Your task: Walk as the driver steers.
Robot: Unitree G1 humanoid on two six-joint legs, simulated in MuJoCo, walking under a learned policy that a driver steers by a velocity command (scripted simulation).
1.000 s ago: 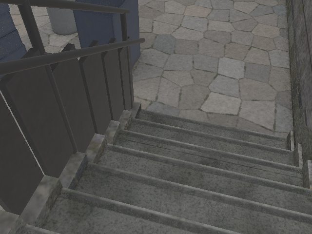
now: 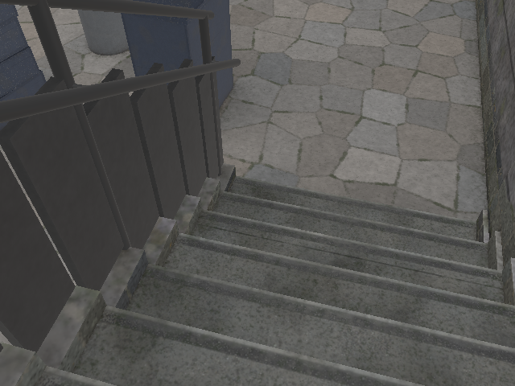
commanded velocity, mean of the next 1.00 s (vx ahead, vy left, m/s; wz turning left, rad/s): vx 0.14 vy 0.00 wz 0.00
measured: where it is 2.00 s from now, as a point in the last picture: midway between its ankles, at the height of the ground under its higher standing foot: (250, 375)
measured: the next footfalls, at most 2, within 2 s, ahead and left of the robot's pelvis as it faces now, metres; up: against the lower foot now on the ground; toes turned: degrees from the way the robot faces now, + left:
right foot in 1.22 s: +0.32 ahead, -0.10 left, -0.17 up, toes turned +0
left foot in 1.74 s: +0.68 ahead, +0.20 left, -0.34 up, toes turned +1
